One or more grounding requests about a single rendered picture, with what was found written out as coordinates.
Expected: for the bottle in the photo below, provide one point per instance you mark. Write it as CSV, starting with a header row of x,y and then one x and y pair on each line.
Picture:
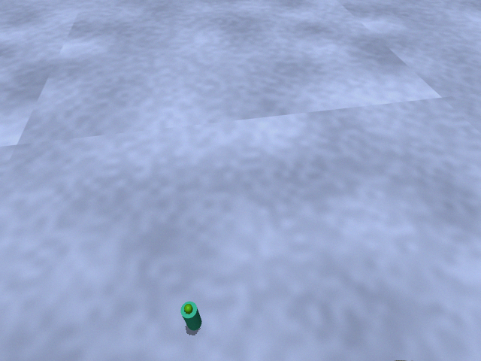
x,y
191,315

